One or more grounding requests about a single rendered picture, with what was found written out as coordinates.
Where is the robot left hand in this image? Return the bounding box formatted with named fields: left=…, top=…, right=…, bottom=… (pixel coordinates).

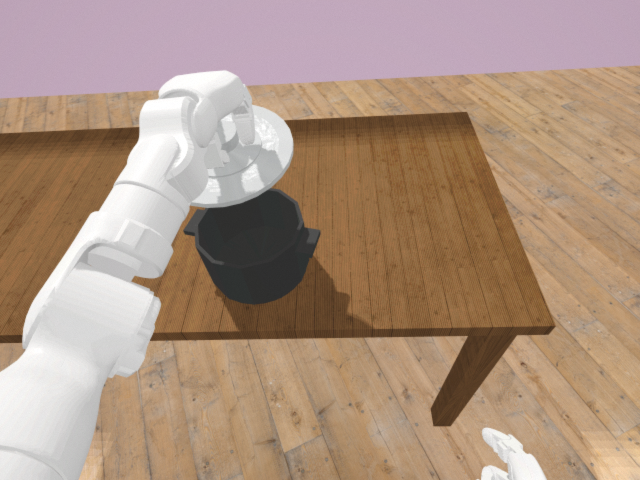
left=158, top=70, right=255, bottom=169

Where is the left robot forearm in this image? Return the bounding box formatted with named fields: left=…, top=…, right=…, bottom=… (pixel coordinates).
left=22, top=86, right=218, bottom=349

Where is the knob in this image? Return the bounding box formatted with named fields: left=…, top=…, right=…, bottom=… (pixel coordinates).
left=216, top=120, right=239, bottom=153

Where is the robot right hand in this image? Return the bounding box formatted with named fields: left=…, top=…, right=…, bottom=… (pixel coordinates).
left=477, top=428, right=547, bottom=480

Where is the pot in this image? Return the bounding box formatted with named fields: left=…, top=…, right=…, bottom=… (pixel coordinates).
left=183, top=188, right=321, bottom=305

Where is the robot left upper arm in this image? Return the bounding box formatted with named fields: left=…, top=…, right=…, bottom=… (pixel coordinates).
left=0, top=262, right=161, bottom=480

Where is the lid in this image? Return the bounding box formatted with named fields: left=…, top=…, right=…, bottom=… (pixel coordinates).
left=190, top=105, right=294, bottom=208

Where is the table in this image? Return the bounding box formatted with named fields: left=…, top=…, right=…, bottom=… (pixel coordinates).
left=0, top=112, right=556, bottom=426

